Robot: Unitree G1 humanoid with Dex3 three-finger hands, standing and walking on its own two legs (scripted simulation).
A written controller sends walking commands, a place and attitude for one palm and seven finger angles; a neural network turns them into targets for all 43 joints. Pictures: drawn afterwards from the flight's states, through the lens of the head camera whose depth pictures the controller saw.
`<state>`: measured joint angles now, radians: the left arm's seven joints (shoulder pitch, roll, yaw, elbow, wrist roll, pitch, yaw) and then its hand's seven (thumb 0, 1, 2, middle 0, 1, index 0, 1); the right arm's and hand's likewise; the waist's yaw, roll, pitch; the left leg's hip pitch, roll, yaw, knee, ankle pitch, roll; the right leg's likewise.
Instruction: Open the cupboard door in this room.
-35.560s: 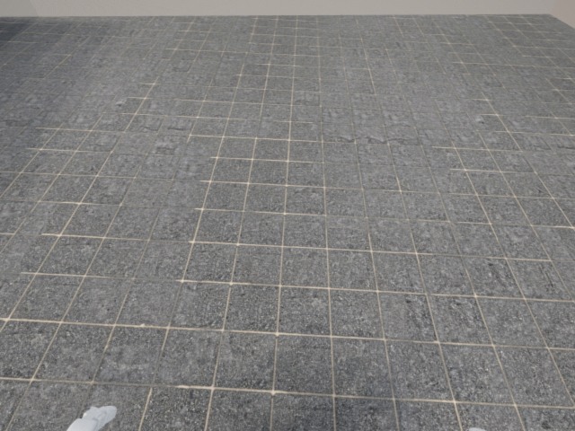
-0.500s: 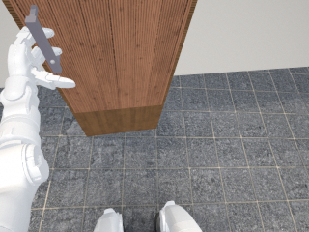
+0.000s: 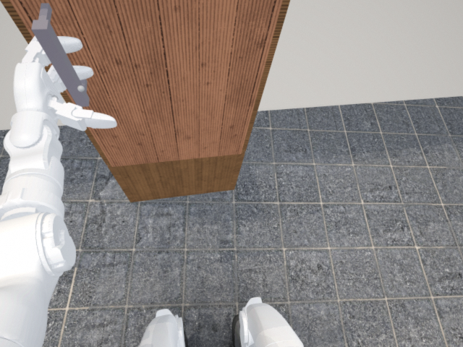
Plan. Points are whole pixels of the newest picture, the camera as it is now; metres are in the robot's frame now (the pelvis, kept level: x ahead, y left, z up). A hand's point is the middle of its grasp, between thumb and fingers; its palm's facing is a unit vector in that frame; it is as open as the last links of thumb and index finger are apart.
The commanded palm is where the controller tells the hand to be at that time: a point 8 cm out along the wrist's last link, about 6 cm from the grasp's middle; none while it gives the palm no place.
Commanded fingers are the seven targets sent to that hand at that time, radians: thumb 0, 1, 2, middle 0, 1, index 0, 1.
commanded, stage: slide the fingers in behind the handle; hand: left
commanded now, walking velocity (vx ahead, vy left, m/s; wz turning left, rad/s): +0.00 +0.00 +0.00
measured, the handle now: (66, 60) +0.58 +0.22 +0.08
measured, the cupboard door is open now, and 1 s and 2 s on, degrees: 0 0 41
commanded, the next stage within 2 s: close the thumb around the handle in 0.16 s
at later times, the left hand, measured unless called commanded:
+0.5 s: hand (79, 86) +0.53 +0.20 +0.08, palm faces +0.06 -1.00 +0.00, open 12.3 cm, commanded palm +0.50 +0.23 +0.08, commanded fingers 0.00 0.23 0.61 -0.35 -1.28 -0.35 -1.28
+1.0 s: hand (81, 87) +0.53 +0.19 +0.08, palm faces +0.07 -1.00 -0.01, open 5.5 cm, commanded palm +0.51 +0.23 +0.08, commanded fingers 0.00 0.90 0.90 -0.40 -1.35 -0.40 -1.35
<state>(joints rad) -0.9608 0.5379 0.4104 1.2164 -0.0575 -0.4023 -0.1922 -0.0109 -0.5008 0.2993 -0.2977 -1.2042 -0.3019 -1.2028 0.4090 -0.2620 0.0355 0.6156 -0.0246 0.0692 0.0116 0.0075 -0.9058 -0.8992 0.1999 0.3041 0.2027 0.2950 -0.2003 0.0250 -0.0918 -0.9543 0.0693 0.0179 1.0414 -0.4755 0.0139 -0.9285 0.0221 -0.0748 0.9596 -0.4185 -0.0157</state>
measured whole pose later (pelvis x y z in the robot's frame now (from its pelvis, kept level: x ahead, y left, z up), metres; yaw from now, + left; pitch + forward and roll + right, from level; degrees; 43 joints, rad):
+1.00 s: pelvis +0.00 +0.00 +0.00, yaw +0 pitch +23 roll -3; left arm -0.98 0.51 0.39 1.22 -0.06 -0.41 -0.16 0.01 0.75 0.83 -0.38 -1.35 -0.37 -1.35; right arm 0.41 -0.26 0.04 0.63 -0.03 0.07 0.01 0.01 -0.91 -0.90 0.20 0.30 0.20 0.30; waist -0.19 0.03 -0.09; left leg -0.97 0.06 0.01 1.06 -0.48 0.02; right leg -0.94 0.01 -0.08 0.97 -0.42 -0.01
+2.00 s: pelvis +0.01 -0.03 +0.02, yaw +3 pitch +11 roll +0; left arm -0.03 -0.11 -0.21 0.23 0.10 -0.22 0.61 0.01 0.72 0.79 -0.35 -1.33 -0.35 -1.33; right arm 0.17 -0.15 0.01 0.55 -0.07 0.03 0.05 0.01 -0.91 -0.90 0.20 0.30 0.20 0.29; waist -0.01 0.03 -0.13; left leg -0.66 0.03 0.00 0.93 -0.45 -0.02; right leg -0.66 -0.01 -0.09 0.93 -0.46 -0.05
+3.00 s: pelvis +0.00 -0.03 +0.02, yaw +3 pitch +10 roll +0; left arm -0.02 -0.11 -0.22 0.24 0.09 -0.25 0.59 -0.01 -0.50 0.30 -0.30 -0.62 -0.30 -0.64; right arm 0.19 -0.17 0.00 0.58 -0.07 0.01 0.01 0.02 -0.91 -0.90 0.20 0.30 0.20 0.29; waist -0.01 0.03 -0.12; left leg -0.65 0.03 -0.01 0.93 -0.45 -0.02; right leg -0.65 -0.01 -0.09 0.93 -0.45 -0.05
